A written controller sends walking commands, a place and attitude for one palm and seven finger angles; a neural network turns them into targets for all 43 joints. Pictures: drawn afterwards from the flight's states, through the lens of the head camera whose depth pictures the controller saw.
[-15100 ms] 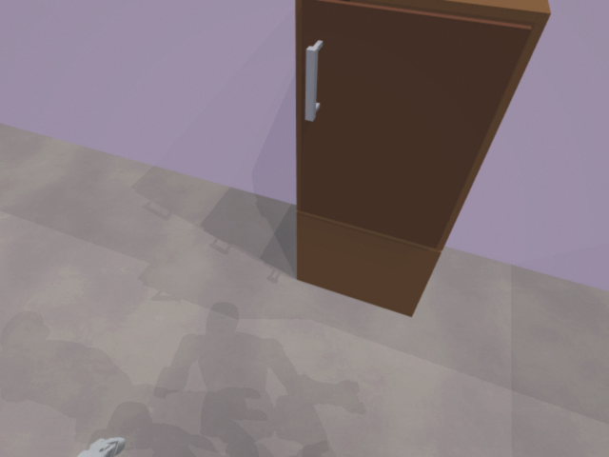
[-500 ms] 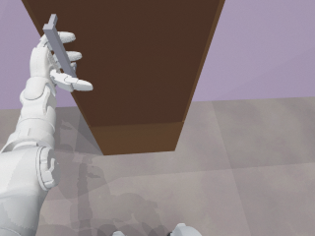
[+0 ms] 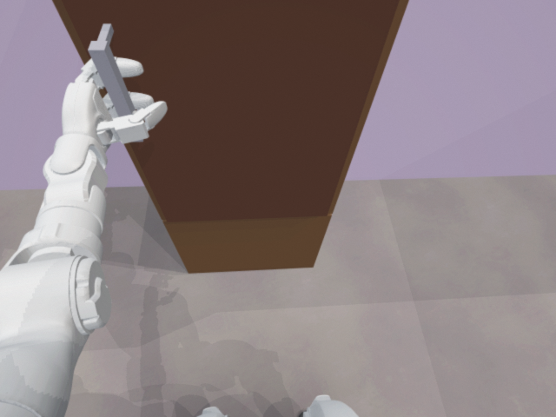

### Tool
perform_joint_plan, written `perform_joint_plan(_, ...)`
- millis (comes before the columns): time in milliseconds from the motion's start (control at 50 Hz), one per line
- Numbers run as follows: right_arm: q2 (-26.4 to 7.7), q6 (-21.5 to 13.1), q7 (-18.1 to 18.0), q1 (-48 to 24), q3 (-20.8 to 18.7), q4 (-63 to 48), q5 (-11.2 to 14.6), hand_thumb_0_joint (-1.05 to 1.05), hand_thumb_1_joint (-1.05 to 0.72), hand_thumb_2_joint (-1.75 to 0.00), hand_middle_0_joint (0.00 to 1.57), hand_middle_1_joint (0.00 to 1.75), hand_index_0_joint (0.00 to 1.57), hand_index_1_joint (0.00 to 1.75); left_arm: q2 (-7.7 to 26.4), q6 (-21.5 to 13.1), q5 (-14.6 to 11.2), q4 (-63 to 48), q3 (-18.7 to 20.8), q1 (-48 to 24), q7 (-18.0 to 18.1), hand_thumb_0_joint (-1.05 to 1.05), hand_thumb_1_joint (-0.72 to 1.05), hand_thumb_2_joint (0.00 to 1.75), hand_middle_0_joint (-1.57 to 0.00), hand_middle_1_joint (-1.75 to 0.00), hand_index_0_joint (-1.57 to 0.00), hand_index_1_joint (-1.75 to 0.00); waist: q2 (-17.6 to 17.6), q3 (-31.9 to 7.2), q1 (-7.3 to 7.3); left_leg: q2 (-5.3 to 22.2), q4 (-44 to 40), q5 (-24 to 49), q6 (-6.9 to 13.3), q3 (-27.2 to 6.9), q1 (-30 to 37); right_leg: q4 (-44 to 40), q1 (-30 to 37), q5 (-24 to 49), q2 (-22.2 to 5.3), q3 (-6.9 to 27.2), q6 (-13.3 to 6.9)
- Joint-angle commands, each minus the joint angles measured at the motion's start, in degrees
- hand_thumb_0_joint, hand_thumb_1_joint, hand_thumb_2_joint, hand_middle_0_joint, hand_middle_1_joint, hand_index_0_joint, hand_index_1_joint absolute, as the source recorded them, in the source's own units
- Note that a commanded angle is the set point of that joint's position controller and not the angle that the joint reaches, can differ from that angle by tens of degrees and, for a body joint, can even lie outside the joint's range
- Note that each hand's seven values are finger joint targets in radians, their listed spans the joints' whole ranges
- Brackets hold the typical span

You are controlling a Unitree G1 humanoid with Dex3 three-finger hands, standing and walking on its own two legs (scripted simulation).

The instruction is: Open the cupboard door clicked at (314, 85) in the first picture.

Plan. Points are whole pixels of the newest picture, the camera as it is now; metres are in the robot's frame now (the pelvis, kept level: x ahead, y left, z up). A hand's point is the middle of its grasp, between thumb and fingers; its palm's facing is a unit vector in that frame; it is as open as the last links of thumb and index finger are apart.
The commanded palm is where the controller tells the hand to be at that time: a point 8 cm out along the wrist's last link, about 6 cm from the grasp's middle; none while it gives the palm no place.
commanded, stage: close the thumb around the handle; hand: left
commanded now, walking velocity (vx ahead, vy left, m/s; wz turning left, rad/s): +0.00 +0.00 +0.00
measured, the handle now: (123, 88) +0.56 +0.18 +0.13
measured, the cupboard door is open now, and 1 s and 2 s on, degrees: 0 21 40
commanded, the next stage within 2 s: pull the door open along its arc in 0.24 s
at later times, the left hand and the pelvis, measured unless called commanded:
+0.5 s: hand (138, 114) +0.51 +0.16 +0.12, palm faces -0.03 -1.00 +0.00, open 5.3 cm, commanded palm +0.47 +0.21 +0.13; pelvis +0.00 +0.00 +0.00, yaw -1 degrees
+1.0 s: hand (158, 192) +0.38 +0.12 +0.13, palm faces +0.18 -0.98 +0.12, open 5.8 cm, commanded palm +0.33 +0.17 +0.13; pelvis +0.01 -0.01 +0.02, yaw -1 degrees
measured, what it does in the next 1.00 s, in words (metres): stands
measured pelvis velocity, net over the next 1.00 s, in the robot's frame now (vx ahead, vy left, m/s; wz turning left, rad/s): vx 0.01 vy -0.01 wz -0.01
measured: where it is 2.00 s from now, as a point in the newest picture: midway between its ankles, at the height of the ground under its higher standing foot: outside the picture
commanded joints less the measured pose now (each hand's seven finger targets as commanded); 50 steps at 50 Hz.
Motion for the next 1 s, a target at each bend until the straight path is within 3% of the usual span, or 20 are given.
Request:
perform_joint_plan(0,-9.8,-0.9,-1.1,8.7,-3.6,-2.8,0.3,0.00,-0.90,-0.90,0.20,0.30,0.20,0.30,11.1,-3.5,-0.3,-11.0,-0.2,-29.9,-0.6,0.00,0.84,0.88,-0.40,-1.34,-0.40,-1.34,2.7,-21.9,-2.28,-1.9,-4.1,21.3,0.9,-4.1,16.9,-3.6,6.5,19.7,2.8,1.0,-1.0)
perform_joint_plan(60,-9.8,-1.0,-1.0,8.9,-3.6,-2.7,0.2,0.00,-0.90,-0.90,0.20,0.30,0.20,0.30,10.2,-3.2,-0.1,-10.7,-0.9,-31.0,-0.4,0.00,0.90,0.90,-0.40,-1.35,-0.40,-1.35,3.5,-21.7,-2.44,-1.9,-4.1,20.1,0.7,-4.2,16.9,-3.6,5.6,18.2,2.8,1.0,-1.0)
perform_joint_plan(120,-10.0,-1.2,-1.1,9.4,-3.7,-2.7,0.1,0.00,-0.90,-0.90,0.20,0.30,0.20,0.30,13.2,-3.7,-0.2,-11.2,1.6,-30.5,-0.3,0.00,0.90,0.90,-0.40,-1.35,-0.40,-1.35,3.2,-24.7,-1.86,-1.9,-3.6,22.1,0.8,-4.3,17.7,-3.2,7.2,20.1,2.8,1.1,-1.1)
perform_joint_plan(160,-9.8,-1.2,-1.0,9.3,-3.6,-2.9,0.1,0.00,-0.90,-0.90,0.20,0.30,0.20,0.30,11.8,-3.5,-0.3,-10.8,0.7,-29.8,-0.6,0.00,0.90,0.90,-0.40,-1.35,-0.40,-1.35,2.6,-24.3,-1.95,-2.0,-3.6,22.0,0.8,-4.0,17.2,-3.3,7.4,20.3,2.9,1.1,-1.0)
perform_joint_plan(220,-9.9,-1.1,-0.9,9.4,-3.6,-3.0,0.0,0.00,-0.90,-0.90,0.20,0.30,0.20,0.30,13.0,-3.9,-0.1,-12.5,1.5,-30.1,-0.6,0.00,0.90,0.90,-0.40,-1.35,-0.40,-1.35,5.3,-25.8,-1.23,-2.0,-3.6,23.6,0.6,-4.0,18.0,-2.8,7.9,21.3,2.9,1.0,-1.1)
perform_joint_plan(280,-10.1,-0.9,-1.0,9.7,-3.7,-3.3,-0.1,0.00,-0.90,-0.90,0.20,0.30,0.20,0.30,14.7,-3.9,-0.5,-12.3,3.4,-27.9,-0.6,0.00,0.90,0.90,-0.40,-1.35,-0.40,-1.35,2.3,-25.6,-0.89,-2.0,-3.5,23.9,0.8,-3.9,17.0,-2.9,9.4,22.1,3.0,0.9,-1.1)
perform_joint_plan(320,-9.7,-0.8,-0.9,9.2,-3.7,-3.3,0.2,0.00,-0.90,-0.90,0.20,0.30,0.20,0.30,11.8,-3.7,-0.5,-12.6,0.9,-29.1,-0.7,0.00,0.90,0.90,-0.40,-1.35,-0.40,-1.35,3.5,-24.2,-1.61,-1.9,-4.0,22.4,0.7,-3.8,17.2,-3.4,8.0,20.8,3.0,0.9,-0.9)
perform_joint_plan(340,-10.1,-0.9,-1.0,9.6,-3.8,-3.0,0.1,0.00,-0.90,-0.90,0.20,0.30,0.20,0.30,14.7,-3.8,-0.3,-12.8,3.0,-29.7,-0.5,0.00,0.90,0.90,-0.40,-1.35,-0.40,-1.35,3.1,-23.9,-1.35,-1.8,-3.8,22.4,0.8,-3.9,16.9,-3.4,8.0,20.8,3.0,1.0,-1.0)
perform_joint_plan(380,-10.0,-0.7,-0.9,9.6,-3.8,-3.7,0.1,0.00,-0.90,-0.90,0.20,0.30,0.20,0.30,14.7,-4.0,-0.6,-13.4,3.4,-26.8,-0.5,0.00,0.90,0.90,-0.40,-1.35,-0.40,-1.35,3.1,-25.3,-0.25,-2.1,-4.0,23.7,0.9,-3.6,16.7,-3.1,10.5,22.4,3.1,1.1,-1.2)
perform_joint_plan(420,-9.6,-0.7,-0.7,8.7,-3.9,-4.4,0.2,0.00,-0.90,-0.90,0.20,0.30,0.20,0.30,13.6,-4.4,-0.6,-15.6,2.9,-24.0,-0.9,0.00,0.90,0.90,-0.40,-1.35,-0.40,-1.35,5.7,-26.9,0.79,-2.0,-3.8,26.3,0.5,-3.3,18.7,-2.7,10.3,23.6,3.0,1.0,-1.3)
perform_joint_plan(440,-9.6,-0.6,-0.6,8.6,-3.9,-4.5,0.1,0.00,-0.90,-0.90,0.20,0.30,0.20,0.30,12.9,-4.2,-1.1,-15.4,3.2,-22.0,-0.9,0.00,0.90,0.90,-0.40,-1.35,-0.40,-1.35,4.0,-26.6,1.04,-1.9,-3.8,27.0,0.6,-3.2,18.6,-2.9,10.9,24.4,3.1,0.9,-1.2)
perform_joint_plan(460,-9.6,-0.5,-0.5,8.2,-3.9,-5.0,0.2,0.00,-0.90,-0.90,0.20,0.30,0.20,0.30,12.9,-4.2,-1.2,-16.5,3.0,-20.4,-1.1,0.00,0.90,0.90,-0.40,-1.35,-0.40,-1.35,5.1,-26.6,1.62,-1.8,-4.0,27.1,0.5,-3.0,18.7,-2.9,11.2,24.4,3.0,0.9,-1.3)
perform_joint_plan(600,-8.8,-0.2,0.0,5.0,-4.4,-8.5,1.3,0.00,-0.90,-0.90,0.20,0.30,0.20,0.30,9.7,-2.5,-4.1,-27.8,3.0,-4.8,-1.5,0.00,0.90,0.90,-0.40,-1.35,-0.40,-1.35,2.0,-27.3,5.21,-1.7,-5.7,32.8,0.8,-1.7,19.4,-3.4,18.4,30.5,3.0,0.9,-1.3)
perform_joint_plan(740,-7.2,-1.2,0.4,-0.8,-4.4,-11.6,2.4,0.00,-0.90,-0.90,0.20,0.30,0.20,0.30,2.6,0.9,-6.6,-44.3,-0.6,14.7,-0.5,0.00,0.90,0.90,-0.40,-1.35,-0.40,-1.35,-0.8,-21.5,7.81,-1.7,-8.5,33.8,1.1,-0.1,19.9,-5.2,23.4,33.8,2.3,0.7,-1.2)
perform_joint_plan(800,-6.4,-1.9,0.4,-4.0,-4.2,-13.1,2.6,0.00,-0.90,-0.90,0.20,0.30,0.20,0.30,0.5,2.0,-7.0,-52.3,-1.3,21.2,0.6,0.00,0.90,0.90,-0.40,-1.35,-0.40,-1.35,0.2,-20.2,8.88,-2.0,-9.5,32.9,1.1,0.5,21.1,-5.8,25.3,34.3,2.0,1.0,-1.2)
perform_joint_plan(820,-4.4,-2.7,0.6,-6.5,-3.9,-13.3,2.5,0.00,-0.90,-0.90,0.20,0.30,0.20,0.30,-1.3,3.2,-10.2,-57.0,5.3,19.9,8.4,0.00,0.90,0.90,-0.40,-1.35,-0.40,-1.35,-1.6,-19.1,13.03,-2.7,-10.2,30.3,0.2,0.5,18.6,-6.8,25.6,31.6,2.2,-0.2,-1.1)
perform_joint_plan(840,-4.1,-3.3,1.0,-7.7,-3.7,-13.0,2.4,0.00,-0.90,-0.90,0.20,0.30,0.20,0.30,-8.0,4.6,-8.9,-57.8,-0.6,23.0,12.2,0.00,0.90,0.90,-0.40,-1.35,-0.40,-1.35,-0.4,-16.3,11.04,-2.5,-11.0,28.0,-0.2,0.8,19.6,-7.3,24.3,29.2,2.3,-0.4,-1.1)
perform_joint_plan(880,-4.3,-3.9,1.1,-8.3,-3.8,-12.2,2.0,0.00,-0.90,-0.90,0.20,0.30,0.20,0.30,-9.6,5.8,-6.9,-59.5,-1.7,25.0,17.3,0.00,0.90,0.90,-0.40,-1.35,-0.40,-1.35,-4.8,-13.0,10.29,-2.2,-11.8,25.4,-0.3,0.0,19.2,-8.1,23.2,25.9,2.2,-1.1,-1.0)
perform_joint_plan(940,-3.1,-3.9,1.6,-10.8,-3.7,-12.6,0.8,0.00,-0.90,-0.90,0.20,0.30,0.20,0.30,-14.9,7.7,-2.3,-67.3,-6.6,27.7,25.0,0.00,0.90,0.90,-0.40,-1.35,-0.40,-1.35,-1.7,-15.3,10.86,-2.4,-12.2,25.9,-0.3,0.6,21.6,-8.1,24.3,26.4,1.3,-0.4,-1.0)
perform_joint_plan(980,-2.6,-3.5,1.6,-11.9,-3.6,-12.5,-0.1,0.00,-0.90,-0.90,0.20,0.30,0.20,0.30,-17.8,9.3,1.1,-70.2,-10.0,28.5,29.8,0.00,0.90,0.90,-0.40,-1.35,-0.40,-1.35,-3.4,-14.9,10.52,-2.2,-12.4,24.9,-0.3,0.0,22.3,-8.4,24.7,24.7,1.0,-0.5,-1.1)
